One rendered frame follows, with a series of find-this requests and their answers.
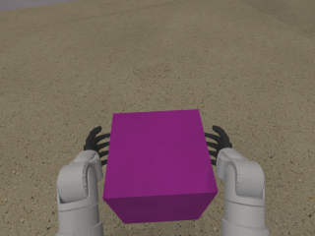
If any robot left forearm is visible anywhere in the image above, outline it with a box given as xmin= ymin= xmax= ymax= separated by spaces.
xmin=55 ymin=149 xmax=104 ymax=236

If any carton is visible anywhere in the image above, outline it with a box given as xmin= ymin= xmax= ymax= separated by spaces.
xmin=102 ymin=109 xmax=219 ymax=224

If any robot right forearm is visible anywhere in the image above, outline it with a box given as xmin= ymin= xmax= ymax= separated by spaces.
xmin=216 ymin=147 xmax=270 ymax=236

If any right robot hand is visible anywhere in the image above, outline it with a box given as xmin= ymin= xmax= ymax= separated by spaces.
xmin=204 ymin=125 xmax=232 ymax=166

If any left robot hand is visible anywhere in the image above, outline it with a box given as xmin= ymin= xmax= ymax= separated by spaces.
xmin=84 ymin=126 xmax=111 ymax=166

